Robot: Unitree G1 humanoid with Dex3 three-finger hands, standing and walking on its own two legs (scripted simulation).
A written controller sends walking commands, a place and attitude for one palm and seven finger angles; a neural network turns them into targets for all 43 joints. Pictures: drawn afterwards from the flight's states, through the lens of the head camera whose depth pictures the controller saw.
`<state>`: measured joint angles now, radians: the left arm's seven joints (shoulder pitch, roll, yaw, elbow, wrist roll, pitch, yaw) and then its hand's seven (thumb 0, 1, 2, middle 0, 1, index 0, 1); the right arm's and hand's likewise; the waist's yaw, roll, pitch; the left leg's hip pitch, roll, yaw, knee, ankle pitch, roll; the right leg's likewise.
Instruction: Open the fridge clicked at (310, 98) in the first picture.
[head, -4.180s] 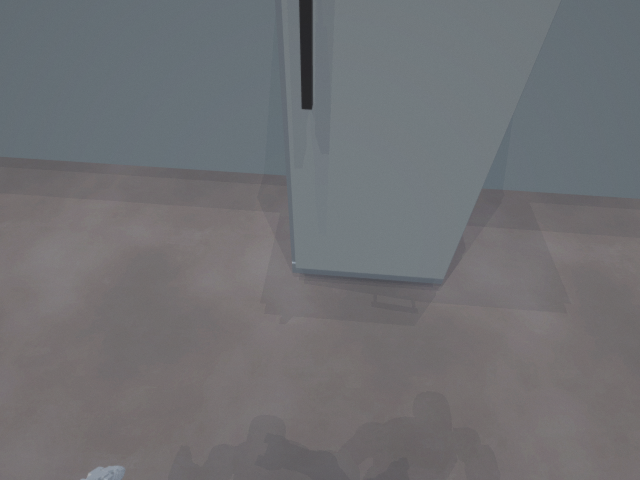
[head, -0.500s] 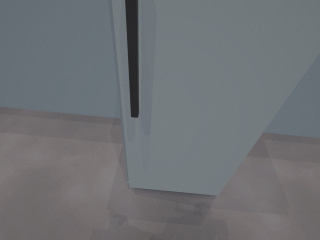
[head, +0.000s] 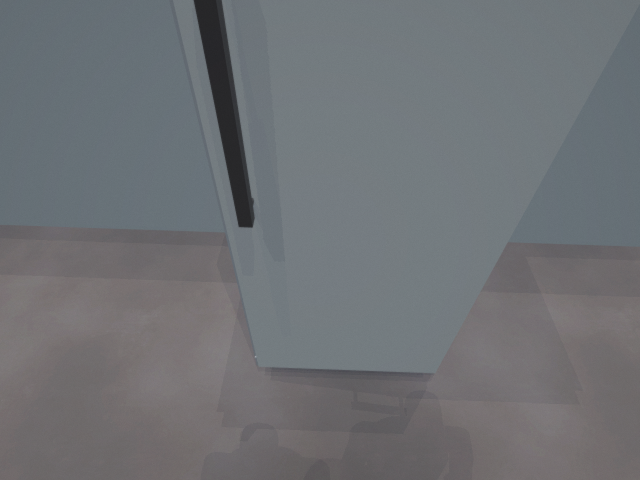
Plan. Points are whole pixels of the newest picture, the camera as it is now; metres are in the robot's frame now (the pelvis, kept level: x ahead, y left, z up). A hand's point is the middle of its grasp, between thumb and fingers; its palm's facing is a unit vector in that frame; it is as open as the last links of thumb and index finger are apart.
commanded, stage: come to a stop and stand still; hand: left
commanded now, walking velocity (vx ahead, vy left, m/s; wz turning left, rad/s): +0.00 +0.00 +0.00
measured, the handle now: (227, 85) +0.54 +0.15 +0.24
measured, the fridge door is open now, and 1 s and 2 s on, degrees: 0 0 0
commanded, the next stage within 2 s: look again from close up in 0.98 s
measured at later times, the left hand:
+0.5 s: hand out of the picture +0.03 +0.22 -0.17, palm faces +0.06 -0.96 -0.26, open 7.4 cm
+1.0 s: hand out of the picture +0.01 +0.27 -0.16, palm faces +0.01 -0.95 -0.32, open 7.4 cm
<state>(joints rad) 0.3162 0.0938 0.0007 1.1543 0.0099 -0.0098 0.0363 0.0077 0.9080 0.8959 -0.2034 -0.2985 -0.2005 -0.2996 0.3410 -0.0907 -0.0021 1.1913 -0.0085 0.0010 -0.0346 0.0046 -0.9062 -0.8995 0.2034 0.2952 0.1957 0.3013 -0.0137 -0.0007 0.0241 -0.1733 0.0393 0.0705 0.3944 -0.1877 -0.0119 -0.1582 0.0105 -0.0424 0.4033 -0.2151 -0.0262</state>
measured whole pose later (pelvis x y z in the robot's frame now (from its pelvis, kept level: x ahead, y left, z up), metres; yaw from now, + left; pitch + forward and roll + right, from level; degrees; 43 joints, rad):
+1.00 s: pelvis -0.02 +0.04 +0.00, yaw +2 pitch -3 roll +0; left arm 0.26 0.32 -0.01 1.03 0.03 0.00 0.01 0.01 0.90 0.90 -0.20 -0.30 -0.20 -0.30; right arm 0.21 -0.30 0.00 1.04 -0.01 0.00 0.01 0.01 -0.90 -0.90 0.21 0.30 0.20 0.30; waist 0.00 -0.01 0.00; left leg -0.21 -0.02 0.06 0.41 -0.16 0.04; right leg -0.18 -0.05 -0.06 0.41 -0.19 0.02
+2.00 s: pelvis -0.02 +0.04 +0.00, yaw +2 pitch -2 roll +0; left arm 0.36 0.14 -0.01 1.09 0.02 -0.01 0.04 0.00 0.90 0.90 -0.20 -0.30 -0.20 -0.30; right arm 0.30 -0.14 0.00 1.12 0.00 0.01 -0.01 0.00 -0.91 -0.90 0.20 0.30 0.20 0.30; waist 0.00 -0.01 0.02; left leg -0.21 -0.02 0.06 0.41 -0.17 0.04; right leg -0.18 -0.05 -0.05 0.41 -0.19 0.03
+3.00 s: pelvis -0.01 +0.03 +0.00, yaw +1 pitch -2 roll +0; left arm 0.36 0.12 0.00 1.10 0.02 -0.02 0.04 0.00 0.90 0.90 -0.20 -0.30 -0.20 -0.30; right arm 0.31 -0.12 -0.01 1.12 -0.01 0.00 -0.02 0.00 -0.91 -0.90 0.20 0.30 0.20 0.30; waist 0.00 -0.01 0.02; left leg -0.21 0.00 0.07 0.41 -0.18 0.03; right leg -0.18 -0.03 -0.04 0.41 -0.20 0.02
